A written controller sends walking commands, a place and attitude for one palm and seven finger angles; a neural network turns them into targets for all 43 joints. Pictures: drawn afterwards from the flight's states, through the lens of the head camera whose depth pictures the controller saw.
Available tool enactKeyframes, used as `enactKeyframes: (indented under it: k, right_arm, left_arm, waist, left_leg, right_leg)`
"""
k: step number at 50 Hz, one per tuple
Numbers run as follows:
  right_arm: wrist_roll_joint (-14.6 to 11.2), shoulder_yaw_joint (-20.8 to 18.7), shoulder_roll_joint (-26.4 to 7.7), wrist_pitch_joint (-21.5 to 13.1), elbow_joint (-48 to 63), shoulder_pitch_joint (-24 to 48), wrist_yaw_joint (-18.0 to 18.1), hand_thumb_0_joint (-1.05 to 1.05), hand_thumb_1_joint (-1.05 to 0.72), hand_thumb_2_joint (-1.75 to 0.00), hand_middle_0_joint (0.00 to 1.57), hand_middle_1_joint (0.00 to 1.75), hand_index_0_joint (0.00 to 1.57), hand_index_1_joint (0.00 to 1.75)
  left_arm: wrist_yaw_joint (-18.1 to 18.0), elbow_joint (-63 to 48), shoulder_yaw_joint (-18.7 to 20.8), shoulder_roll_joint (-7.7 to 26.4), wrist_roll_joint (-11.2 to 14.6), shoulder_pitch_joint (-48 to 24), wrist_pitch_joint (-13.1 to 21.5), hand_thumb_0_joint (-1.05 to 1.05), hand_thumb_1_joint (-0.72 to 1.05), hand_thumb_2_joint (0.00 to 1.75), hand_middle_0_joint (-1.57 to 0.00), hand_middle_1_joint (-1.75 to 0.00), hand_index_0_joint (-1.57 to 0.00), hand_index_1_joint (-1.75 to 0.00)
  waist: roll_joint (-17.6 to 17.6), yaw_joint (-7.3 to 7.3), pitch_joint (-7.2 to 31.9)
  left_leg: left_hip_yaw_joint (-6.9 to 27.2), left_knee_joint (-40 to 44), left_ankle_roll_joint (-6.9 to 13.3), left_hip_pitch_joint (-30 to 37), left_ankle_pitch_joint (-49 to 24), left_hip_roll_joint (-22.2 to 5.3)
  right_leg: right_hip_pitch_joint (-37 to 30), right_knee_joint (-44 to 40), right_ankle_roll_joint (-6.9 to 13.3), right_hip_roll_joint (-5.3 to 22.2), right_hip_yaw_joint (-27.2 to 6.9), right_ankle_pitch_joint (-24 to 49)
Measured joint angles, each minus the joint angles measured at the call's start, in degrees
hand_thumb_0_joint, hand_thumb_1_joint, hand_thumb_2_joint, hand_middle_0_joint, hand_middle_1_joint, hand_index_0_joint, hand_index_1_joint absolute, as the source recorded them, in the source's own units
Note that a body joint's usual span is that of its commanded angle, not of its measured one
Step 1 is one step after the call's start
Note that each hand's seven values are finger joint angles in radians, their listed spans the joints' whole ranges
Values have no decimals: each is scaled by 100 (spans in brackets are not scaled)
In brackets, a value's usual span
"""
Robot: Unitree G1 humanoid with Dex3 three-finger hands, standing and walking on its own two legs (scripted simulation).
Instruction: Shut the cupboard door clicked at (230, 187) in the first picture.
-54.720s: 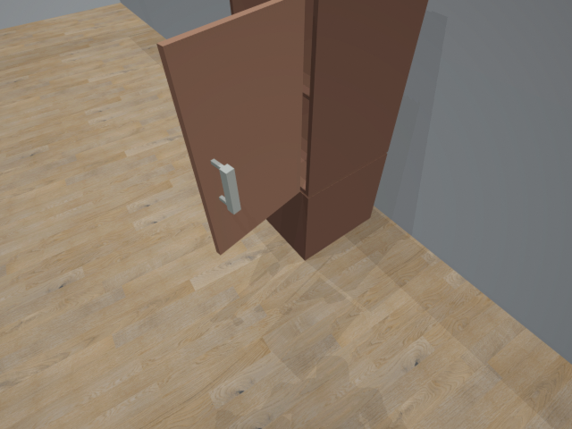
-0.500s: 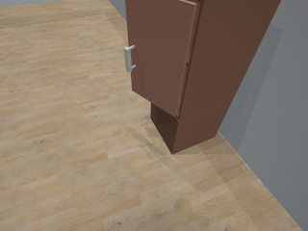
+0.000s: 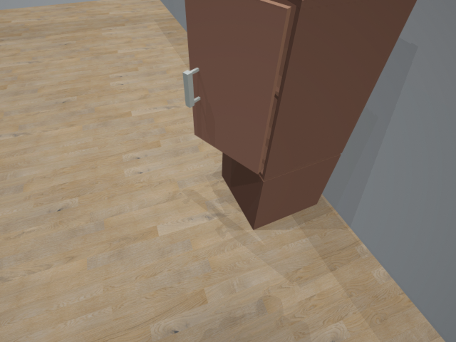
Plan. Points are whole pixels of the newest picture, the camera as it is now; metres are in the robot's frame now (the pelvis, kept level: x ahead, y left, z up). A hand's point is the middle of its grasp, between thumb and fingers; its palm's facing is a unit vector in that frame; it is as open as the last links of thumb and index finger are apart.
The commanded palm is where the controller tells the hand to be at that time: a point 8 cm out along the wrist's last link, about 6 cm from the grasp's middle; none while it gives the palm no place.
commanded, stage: walk to a spot facing it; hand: left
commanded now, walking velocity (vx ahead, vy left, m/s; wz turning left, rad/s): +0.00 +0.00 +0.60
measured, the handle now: (193, 87) +0.93 +0.17 -0.08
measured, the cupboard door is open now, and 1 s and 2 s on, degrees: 25 25 25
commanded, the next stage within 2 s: none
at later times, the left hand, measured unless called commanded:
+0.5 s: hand out of the picture +0.05 +0.23 -0.15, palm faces +0.25 -0.93 -0.28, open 7.4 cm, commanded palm none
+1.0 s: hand out of the picture -0.13 +0.16 -0.19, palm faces +0.58 -0.77 -0.26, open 7.4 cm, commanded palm none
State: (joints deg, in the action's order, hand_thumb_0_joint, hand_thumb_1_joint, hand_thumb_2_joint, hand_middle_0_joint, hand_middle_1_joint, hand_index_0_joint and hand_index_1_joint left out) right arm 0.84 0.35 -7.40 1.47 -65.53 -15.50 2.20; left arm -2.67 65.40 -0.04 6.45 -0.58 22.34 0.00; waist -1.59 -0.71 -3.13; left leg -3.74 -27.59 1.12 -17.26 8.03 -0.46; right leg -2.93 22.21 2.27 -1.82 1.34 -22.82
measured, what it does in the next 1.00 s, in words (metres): steps on the spot, turning left: right foot, then left foot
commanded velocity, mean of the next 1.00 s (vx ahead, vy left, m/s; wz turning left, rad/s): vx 0.01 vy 0.00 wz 0.60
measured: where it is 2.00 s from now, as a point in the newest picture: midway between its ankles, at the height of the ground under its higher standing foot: outside the picture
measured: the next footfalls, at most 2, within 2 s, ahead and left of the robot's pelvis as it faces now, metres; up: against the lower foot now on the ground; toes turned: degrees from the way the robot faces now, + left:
right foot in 0.58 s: +0.02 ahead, -0.14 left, +0.00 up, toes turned +18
left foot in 0.92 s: -0.05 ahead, +0.10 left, +0.00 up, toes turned +39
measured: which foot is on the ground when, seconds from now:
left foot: down 0.00-0.58, up 0.60-0.90, down 0.92-1.00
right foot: down 0.00-0.24, up 0.26-0.56, down 0.58-0.94, up 0.96-1.00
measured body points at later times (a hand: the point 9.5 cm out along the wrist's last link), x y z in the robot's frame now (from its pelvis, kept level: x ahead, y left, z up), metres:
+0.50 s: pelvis -0.02 +0.00 +0.00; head +0.03 +0.01 +0.45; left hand +0.03 +0.28 -0.13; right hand +0.08 -0.24 -0.15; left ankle +0.07 +0.11 -0.73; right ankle -0.02 -0.16 -0.69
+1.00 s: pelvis -0.02 -0.02 -0.01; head +0.03 +0.03 +0.43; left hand -0.16 +0.20 -0.17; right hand +0.23 -0.16 -0.14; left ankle -0.08 +0.08 -0.73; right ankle +0.00 -0.16 -0.69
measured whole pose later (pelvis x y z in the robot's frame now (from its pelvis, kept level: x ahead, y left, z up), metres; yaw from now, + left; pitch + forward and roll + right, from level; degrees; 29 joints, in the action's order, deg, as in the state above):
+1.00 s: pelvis -0.02 -0.02 -0.01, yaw +36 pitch +0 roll +2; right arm 1.2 -2.4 -12.9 2.3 -49.4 -5.3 -1.5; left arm -1.3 51.6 3.5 14.7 -1.2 15.3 -3.3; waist -4.2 1.1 -9.6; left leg -3.6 -37.6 1.0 -19.2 18.5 0.6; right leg 21.2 58.8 -2.8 8.3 6.0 -31.9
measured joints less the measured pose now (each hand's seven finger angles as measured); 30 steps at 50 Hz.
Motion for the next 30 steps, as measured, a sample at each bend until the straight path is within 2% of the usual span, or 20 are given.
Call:
enactKeyframes:
  k: [6,9,11,12,15,18,22,27,29,30]
  right_arm:
    - [25,-94,-49,124,147,-93,-63,1,-91,-90,20,30,20,30]
    - [44,-170,-104,217,256,-150,-102,1,-91,-90,20,30,20,30]
    - [66,-206,-124,237,355,-147,-121,1,-91,-90,20,30,20,30]
    - [85,-216,-145,214,427,-121,-123,1,-91,-90,20,30,20,30]
    - [78,-232,-230,90,644,0,-115,1,-91,-90,20,30,20,30]
    - [101,-246,-305,87,796,119,-128,1,-91,-90,20,30,20,30]
    - [141,-285,-424,165,922,255,-167,1,-90,-90,20,30,20,30]
    - [169,-406,-581,287,1095,385,-221,1,-90,-90,20,30,20,30]
    - [144,-474,-619,348,1193,413,-234,1,-90,-90,20,30,20,30]
    - [118,-523,-640,366,1224,458,-238,1,-90,-90,20,30,20,30]
  left_arm:
    - [16,-225,151,61,-33,-123,-96,0,90,90,-20,-30,-20,-30]
    - [26,-351,221,156,-78,-149,-128,0,90,90,-20,-30,-20,-30]
    - [29,-419,267,259,-90,-214,-153,0,90,90,-20,-30,-20,-30]
    - [32,-455,294,299,-69,-278,-173,0,90,90,-20,-30,-20,-30]
    - [45,-631,341,411,-10,-619,-260,1,90,90,-20,-30,-20,-30]
    - [85,-907,399,528,-36,-1039,-274,1,90,90,-20,-30,-20,-30]
    - [139,-1306,442,649,-58,-1428,-214,1,90,90,-20,-30,-20,-30]
    - [151,-1600,453,755,-63,-1472,-205,0,90,90,-20,-30,-20,-30]
    - [155,-1698,448,829,-76,-1317,-178,0,90,90,-20,-30,-20,-30]
    - [140,-1718,451,856,-119,-1239,-162,0,90,90,-20,-30,-20,-30]
  waist:
    - [90,-39,-136]
    - [100,-88,-208]
    - [-40,-109,-282]
    - [-98,-101,-325]
    - [-72,-125,-407]
    - [42,-151,-424]
    - [242,-160,-316]
    - [403,-178,-50]
    - [316,-148,86]
    - [248,-88,105]
  left_leg:
    - [239,-693,24,-406,279,73]
    - [122,-1332,-8,-553,785,4]
    - [36,-1501,91,-569,820,106]
    - [5,-1536,167,-578,847,175]
    - [40,-1339,285,-642,682,281]
    - [233,-804,289,-642,271,357]
    - [616,-169,222,-662,-228,383]
    - [1116,282,48,-732,-608,422]
    - [1223,120,-72,-918,-359,561]
    - [1178,-388,-192,-1148,264,645]
  right_leg:
    - [234,587,16,0,279,-359]
    - [262,963,-3,28,477,-646]
    - [360,1415,-52,201,580,-899]
    - [552,1829,-85,318,620,-797]
    - [1537,3556,-129,297,298,-967]
    - [2270,4084,-174,308,58,-716]
    - [2594,3500,-232,333,-129,-431]
    - [2147,2130,-251,178,-102,-420]
    - [1696,1057,-163,187,-49,-373]
    - [1664,793,-112,244,-50,59]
